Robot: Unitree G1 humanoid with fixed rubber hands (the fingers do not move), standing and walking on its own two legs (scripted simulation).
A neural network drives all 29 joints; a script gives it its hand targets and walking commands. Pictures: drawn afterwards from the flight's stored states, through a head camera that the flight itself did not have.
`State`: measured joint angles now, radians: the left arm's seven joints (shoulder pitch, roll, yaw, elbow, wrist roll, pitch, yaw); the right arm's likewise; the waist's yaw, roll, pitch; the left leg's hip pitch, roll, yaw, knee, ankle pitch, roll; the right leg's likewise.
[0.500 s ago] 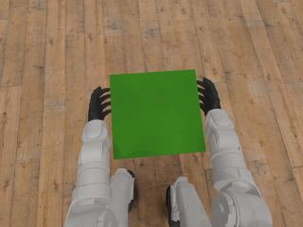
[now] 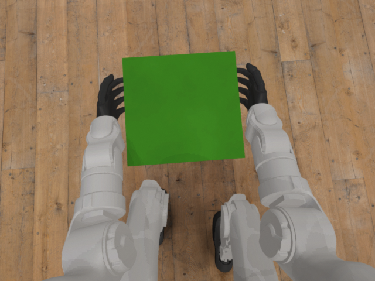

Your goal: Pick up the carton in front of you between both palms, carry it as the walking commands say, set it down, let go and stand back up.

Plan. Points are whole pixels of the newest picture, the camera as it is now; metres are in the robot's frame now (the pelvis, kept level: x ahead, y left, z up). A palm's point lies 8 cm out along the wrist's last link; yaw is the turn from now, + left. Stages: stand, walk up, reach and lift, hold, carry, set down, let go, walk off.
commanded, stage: set down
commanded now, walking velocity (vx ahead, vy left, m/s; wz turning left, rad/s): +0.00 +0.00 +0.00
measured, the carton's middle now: (182, 119) +0.45 +0.07 -0.18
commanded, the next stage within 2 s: none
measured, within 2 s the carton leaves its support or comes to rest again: rests again in 1.54 s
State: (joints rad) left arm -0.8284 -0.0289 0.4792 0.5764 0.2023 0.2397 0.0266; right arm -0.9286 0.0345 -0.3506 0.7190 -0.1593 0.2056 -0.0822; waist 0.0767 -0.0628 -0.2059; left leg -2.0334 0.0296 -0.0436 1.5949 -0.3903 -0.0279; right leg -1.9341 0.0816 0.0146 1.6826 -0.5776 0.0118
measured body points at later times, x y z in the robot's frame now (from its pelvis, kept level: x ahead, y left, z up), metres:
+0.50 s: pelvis -0.03 +0.00 -0.11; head +0.31 +0.05 +0.18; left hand +0.46 +0.25 -0.26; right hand +0.52 -0.05 -0.26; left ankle +0.12 +0.14 -0.49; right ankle +0.06 -0.11 -0.49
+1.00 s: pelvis -0.03 +0.00 -0.14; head +0.32 +0.03 +0.14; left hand +0.46 +0.26 -0.30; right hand +0.52 -0.04 -0.31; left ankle +0.12 +0.14 -0.49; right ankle +0.06 -0.11 -0.49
